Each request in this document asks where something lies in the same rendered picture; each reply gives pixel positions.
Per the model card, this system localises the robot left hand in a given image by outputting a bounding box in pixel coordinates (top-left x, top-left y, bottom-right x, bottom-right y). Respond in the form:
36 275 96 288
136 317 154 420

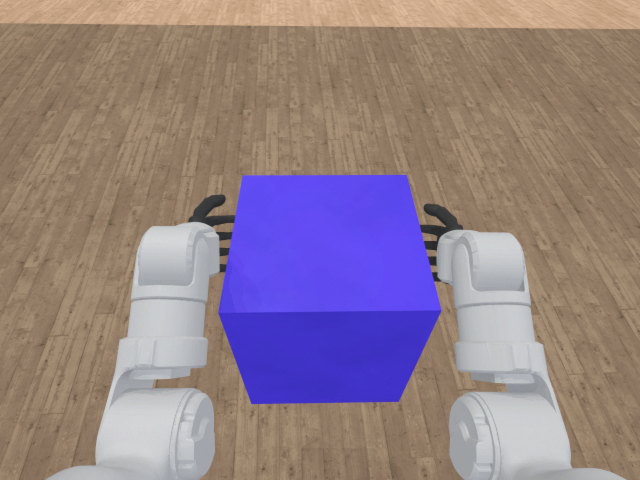
188 195 236 272

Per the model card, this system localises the carton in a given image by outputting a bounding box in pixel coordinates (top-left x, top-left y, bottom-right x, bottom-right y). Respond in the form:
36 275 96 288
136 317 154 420
218 175 442 404

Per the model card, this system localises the right robot forearm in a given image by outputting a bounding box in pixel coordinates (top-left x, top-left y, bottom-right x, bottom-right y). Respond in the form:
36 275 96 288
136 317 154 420
436 230 571 464

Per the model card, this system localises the robot right hand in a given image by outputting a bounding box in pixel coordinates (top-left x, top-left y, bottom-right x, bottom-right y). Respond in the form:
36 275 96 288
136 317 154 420
420 204 463 284

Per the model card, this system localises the left robot forearm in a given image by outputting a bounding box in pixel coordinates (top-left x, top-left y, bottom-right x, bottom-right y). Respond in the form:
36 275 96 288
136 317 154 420
95 222 220 463

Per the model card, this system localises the robot left upper arm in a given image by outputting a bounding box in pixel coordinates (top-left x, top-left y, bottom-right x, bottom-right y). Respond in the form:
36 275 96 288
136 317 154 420
46 388 215 480

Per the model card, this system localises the robot right upper arm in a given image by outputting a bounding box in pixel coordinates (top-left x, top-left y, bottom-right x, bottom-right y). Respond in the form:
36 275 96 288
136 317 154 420
449 392 626 480

